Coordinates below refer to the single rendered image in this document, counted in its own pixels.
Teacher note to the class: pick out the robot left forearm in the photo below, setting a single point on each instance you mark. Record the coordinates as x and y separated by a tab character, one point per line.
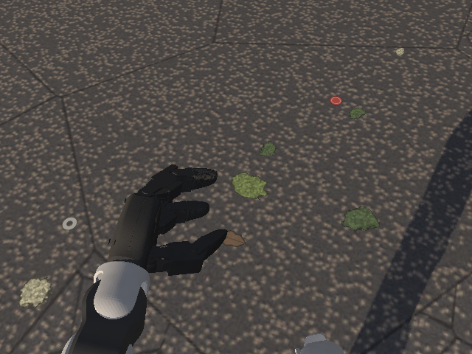
113	311

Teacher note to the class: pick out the left robot hand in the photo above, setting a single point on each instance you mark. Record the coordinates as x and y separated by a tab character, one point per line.
151	212

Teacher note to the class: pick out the right robot shin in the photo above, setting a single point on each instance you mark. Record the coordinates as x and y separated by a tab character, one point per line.
316	337

